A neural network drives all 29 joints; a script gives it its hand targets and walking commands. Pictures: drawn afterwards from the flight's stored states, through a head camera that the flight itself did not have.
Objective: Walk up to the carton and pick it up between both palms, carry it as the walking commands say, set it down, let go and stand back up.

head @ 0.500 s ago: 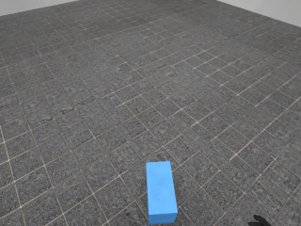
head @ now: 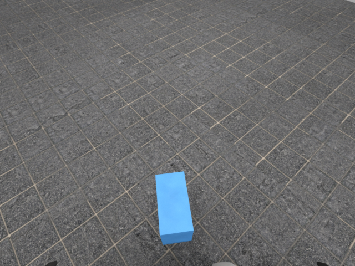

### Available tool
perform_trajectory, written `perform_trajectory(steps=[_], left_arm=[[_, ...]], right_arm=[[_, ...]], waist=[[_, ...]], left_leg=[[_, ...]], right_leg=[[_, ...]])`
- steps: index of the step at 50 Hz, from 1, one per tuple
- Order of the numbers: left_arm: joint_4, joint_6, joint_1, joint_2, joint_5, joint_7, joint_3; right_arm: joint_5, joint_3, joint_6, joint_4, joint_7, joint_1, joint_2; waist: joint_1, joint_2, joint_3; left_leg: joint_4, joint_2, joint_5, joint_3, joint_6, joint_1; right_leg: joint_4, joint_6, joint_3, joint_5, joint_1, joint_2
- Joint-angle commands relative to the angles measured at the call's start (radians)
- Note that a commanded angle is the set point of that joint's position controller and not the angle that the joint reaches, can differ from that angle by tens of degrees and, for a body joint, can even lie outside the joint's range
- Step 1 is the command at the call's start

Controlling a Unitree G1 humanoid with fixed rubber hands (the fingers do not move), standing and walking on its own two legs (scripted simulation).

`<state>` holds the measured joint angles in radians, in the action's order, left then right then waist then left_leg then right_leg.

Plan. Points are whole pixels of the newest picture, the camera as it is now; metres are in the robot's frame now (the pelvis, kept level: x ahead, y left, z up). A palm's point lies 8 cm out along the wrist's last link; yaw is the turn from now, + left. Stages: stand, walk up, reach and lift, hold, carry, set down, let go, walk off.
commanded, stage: walk up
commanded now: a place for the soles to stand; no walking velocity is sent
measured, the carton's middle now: (173, 208) +0.44 +0.03 -0.65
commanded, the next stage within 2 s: reach and lift in 1.26 s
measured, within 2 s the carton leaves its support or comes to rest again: neither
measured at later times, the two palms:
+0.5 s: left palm out of the picture +0.11 +0.26 -0.10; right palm out of the picture +0.10 -0.33 -0.11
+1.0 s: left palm out of the picture +0.08 +0.28 -0.10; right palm (317, 254) +0.15 -0.30 -0.10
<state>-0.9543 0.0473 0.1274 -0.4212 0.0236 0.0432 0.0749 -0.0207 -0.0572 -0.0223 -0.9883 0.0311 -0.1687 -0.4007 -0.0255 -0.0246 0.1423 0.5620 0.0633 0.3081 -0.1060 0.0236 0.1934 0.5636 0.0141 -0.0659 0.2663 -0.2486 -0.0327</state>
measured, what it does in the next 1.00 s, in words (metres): stands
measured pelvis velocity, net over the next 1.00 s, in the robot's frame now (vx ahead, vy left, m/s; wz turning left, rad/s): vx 0.02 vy -0.02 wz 0.07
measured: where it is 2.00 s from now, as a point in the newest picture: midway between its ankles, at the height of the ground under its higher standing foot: outside the picture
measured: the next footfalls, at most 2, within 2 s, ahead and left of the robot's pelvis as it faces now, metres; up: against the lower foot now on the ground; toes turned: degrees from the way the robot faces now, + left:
none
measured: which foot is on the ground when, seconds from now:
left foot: down 0.00-1.00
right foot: down 0.00-1.00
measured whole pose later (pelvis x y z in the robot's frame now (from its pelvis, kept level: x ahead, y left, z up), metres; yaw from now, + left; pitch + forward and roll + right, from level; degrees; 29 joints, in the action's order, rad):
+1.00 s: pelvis +0.02 -0.02 +0.02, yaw +4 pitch -3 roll +0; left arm -1.08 0.00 0.09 -0.35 0.00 0.01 0.03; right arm -0.01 0.00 -0.01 -1.12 -0.01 -0.04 -0.35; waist 0.02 0.00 0.09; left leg 0.34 0.04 0.20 0.03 0.04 0.09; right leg 0.34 -0.01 0.03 0.19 -0.10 -0.02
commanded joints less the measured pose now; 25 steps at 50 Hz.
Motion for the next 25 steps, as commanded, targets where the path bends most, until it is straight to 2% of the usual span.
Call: perform_trajectory(steps=[1, 2, 3, 4, 5, 6, 7, 8, 9, 10, 11, 12, 13, 15, 17, 19, 20, 21, 25], left_arm=[[0.083, -0.055, -0.004, -0.246, 0.004, -0.035, 0.041], [0.081, -0.058, -0.057, -0.273, 0.007, -0.036, 0.056], [0.083, -0.055, -0.067, -0.223, 0.004, -0.039, 0.040], [0.093, -0.051, -0.081, -0.196, -0.005, -0.041, 0.023], [0.083, -0.049, -0.102, -0.179, -0.007, -0.042, 0.018], [0.086, -0.047, -0.102, -0.171, -0.010, -0.039, 0.018], [0.093, -0.046, -0.107, -0.164, -0.016, -0.037, 0.015], [0.081, -0.045, -0.080, -0.152, -0.022, -0.036, 0.016], [0.059, -0.042, -0.078, -0.171, -0.025, -0.034, 0.025], [0.045, -0.044, -0.082, -0.164, -0.024, -0.032, 0.023], [0.041, -0.049, -0.107, -0.161, -0.020, -0.030, 0.019], [0.037, -0.054, -0.118, -0.162, -0.013, -0.031, 0.019], [0.034, -0.057, -0.135, -0.169, -0.012, -0.031, 0.014], [0.017, -0.064, -0.131, -0.162, -0.011, -0.032, 0.014], [0.015, -0.070, -0.136, -0.142, -0.013, -0.032, 0.008], [0.003, -0.071, -0.132, -0.145, -0.022, -0.032, 0.010], [0.002, -0.072, -0.128, -0.141, -0.021, -0.034, 0.010], [-0.010, -0.073, -0.131, -0.134, -0.023, -0.035, 0.006], [-0.024, -0.072, -0.127, -0.130, -0.021, -0.035, 0.005]], right_arm=[[0.010, -0.014, 0.002, 0.095, -0.017, 0.014, -0.130], [0.017, -0.026, 0.008, 0.071, -0.015, 0.027, -0.175], [0.026, -0.022, 0.005, 0.054, -0.018, 0.025, -0.173], [0.017, -0.022, -0.005, 0.046, -0.018, -0.009, -0.165], [0.016, -0.021, -0.007, 0.023, -0.019, -0.027, -0.162], [0.014, -0.026, -0.011, 0.002, -0.017, -0.041, -0.165], [0.009, -0.029, -0.017, 0.005, -0.014, -0.028, -0.198], [0.012, -0.024, -0.025, 0.022, -0.015, 0.033, -0.232], [0.016, -0.011, -0.024, 0.019, -0.023, 0.079, -0.224], [0.020, -0.005, -0.019, 0.014, -0.026, 0.097, -0.201], [0.013, -0.005, -0.015, 0.002, -0.025, 0.089, -0.193], [0.007, -0.004, -0.013, -0.012, -0.026, 0.076, -0.187], [0.004, 0.000, -0.011, -0.028, -0.026, 0.057, -0.181], [0.007, 0.003, -0.017, -0.046, -0.026, 0.049, -0.181], [0.008, 0.007, -0.024, -0.053, -0.027, 0.050, -0.176], [0.010, 0.012, -0.028, -0.047, -0.024, 0.066, -0.170], [0.011, 0.010, -0.028, -0.044, -0.025, 0.077, -0.174], [0.014, 0.013, -0.027, -0.044, -0.023, 0.084, -0.167], [0.014, 0.019, -0.026, -0.056, -0.021, 0.101, -0.173]], waist=[[0.014, -0.153, -0.165], [0.030, -0.115, -0.182], [0.017, -0.074, -0.178], [-0.005, -0.074, -0.187], [-0.012, -0.068, -0.182], [-0.020, -0.093, -0.185], [-0.016, -0.062, -0.184], [0.021, -0.018, -0.185], [0.041, -0.005, -0.147], [0.035, -0.038, -0.123], [0.018, -0.026, -0.093], [0.009, -0.004, -0.094], [-0.001, 0.011, -0.091], [0.008, -0.043, -0.123], [0.009, -0.019, -0.163], [0.016, -0.002, -0.162], [0.020, -0.017, -0.180], [0.014, -0.003, -0.170], [0.024, 0.010, -0.178]], left_leg=[[0.156, -0.045, 0.226, 0.040, 0.000, 0.169], [0.226, -0.010, 0.298, 0.132, -0.012, 0.053], [0.132, -0.010, 0.309, 0.141, -0.021, 0.011], [0.019, -0.027, 0.156, 0.111, -0.020, -0.021], [-0.083, -0.028, -0.015, 0.099, -0.016, -0.037], [-0.137, 0.000, -0.133, 0.131, -0.017, -0.075], [-0.184, 0.046, -0.235, 0.179, -0.024, -0.090], [-0.202, 0.087, -0.236, 0.236, -0.041, -0.058], [-0.191, 0.079, -0.113, 0.223, -0.047, 0.024], [-0.175, 0.066, 0.007, 0.216, -0.052, 0.043], [-0.173, 0.028, 0.024, 0.176, -0.046, 0.017], [-0.180, 0.014, 0.007, 0.161, -0.035, -0.011], [-0.189, 0.013, -0.004, 0.161, -0.034, -0.010], [-0.199, 0.024, -0.076, 0.172, -0.042, -0.036], [-0.199, 0.033, -0.151, 0.167, -0.043, -0.070], [-0.209, 0.051, -0.232, 0.167, -0.027, -0.076], [-0.213, 0.054, -0.245, 0.168, -0.027, -0.076], [-0.219, 0.057, -0.238, 0.171, -0.030, -0.082], [-0.226, 0.065, -0.262, 0.175, -0.036, -0.084]], right_leg=[[-0.341, 0.166, -0.393, -0.158, 0.128, -0.306], [-0.265, 0.256, -0.360, -0.193, 0.025, -0.332], [-0.207, 0.228, -0.263, -0.244, 0.018, -0.257], [-0.160, 0.172, -0.169, -0.292, 0.028, -0.206], [-0.147, 0.117, -0.115, -0.246, 0.053, -0.166], [-0.132, 0.066, -0.085, -0.235, 0.041, -0.138], [-0.105, 0.045, -0.066, -0.263, 0.047, -0.115], [-0.098, 0.032, -0.039, -0.204, 0.063, -0.075], [-0.165, 0.031, -0.043, -0.021, 0.075, -0.073], [-0.237, 0.033, -0.071, 0.113, 0.052, -0.093], [-0.270, 0.045, -0.114, 0.142, 0.014, -0.109], [-0.285, 0.052, -0.121, 0.169, -0.005, -0.120], [-0.289, 0.049, -0.121, 0.161, 0.001, -0.124], [-0.292, 0.043, -0.097, 0.069, 0.035, -0.121], [-0.279, 0.037, -0.077, -0.041, 0.074, -0.114], [-0.252, 0.033, -0.050, -0.152, 0.090, -0.106], [-0.253, 0.028, -0.038, -0.156, 0.103, -0.102], [-0.257, 0.024, -0.038, -0.165, 0.107, -0.098], [-0.260, 0.027, -0.021, -0.187, 0.133, -0.101]])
